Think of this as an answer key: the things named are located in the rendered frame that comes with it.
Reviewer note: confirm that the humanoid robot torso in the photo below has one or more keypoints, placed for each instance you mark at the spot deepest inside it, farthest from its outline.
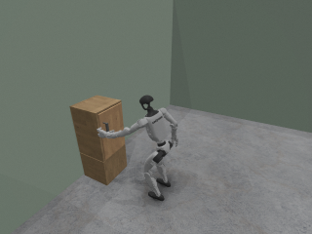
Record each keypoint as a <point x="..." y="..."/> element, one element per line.
<point x="157" y="131"/>

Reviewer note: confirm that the cupboard door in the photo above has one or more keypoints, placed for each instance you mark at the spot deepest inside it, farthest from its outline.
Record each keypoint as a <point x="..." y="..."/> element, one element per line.
<point x="114" y="117"/>

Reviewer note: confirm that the left robot hand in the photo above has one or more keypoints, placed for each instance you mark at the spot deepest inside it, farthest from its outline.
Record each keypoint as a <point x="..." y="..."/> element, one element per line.
<point x="101" y="133"/>

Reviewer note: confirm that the right robot hand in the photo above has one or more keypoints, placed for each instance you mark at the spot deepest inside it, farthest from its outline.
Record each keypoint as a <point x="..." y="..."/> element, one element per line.
<point x="174" y="141"/>

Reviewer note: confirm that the right robot upper arm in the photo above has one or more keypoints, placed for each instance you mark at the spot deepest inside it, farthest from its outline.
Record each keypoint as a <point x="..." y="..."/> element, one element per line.
<point x="168" y="117"/>

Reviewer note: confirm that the robot right forearm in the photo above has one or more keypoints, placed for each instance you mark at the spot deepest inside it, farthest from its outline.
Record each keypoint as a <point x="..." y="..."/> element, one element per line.
<point x="173" y="131"/>

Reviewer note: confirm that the robot right shin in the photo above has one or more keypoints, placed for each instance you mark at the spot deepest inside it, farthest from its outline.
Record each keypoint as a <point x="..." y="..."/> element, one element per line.
<point x="162" y="171"/>

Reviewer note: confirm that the robot left forearm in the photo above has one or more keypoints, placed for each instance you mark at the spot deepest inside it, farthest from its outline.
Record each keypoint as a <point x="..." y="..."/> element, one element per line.
<point x="116" y="134"/>

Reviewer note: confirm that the left robot upper arm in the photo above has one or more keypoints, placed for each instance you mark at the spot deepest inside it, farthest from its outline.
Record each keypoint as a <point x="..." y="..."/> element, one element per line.
<point x="141" y="123"/>

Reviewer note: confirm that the handle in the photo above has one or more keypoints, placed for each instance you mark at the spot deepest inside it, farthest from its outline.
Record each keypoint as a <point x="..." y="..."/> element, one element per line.
<point x="106" y="126"/>

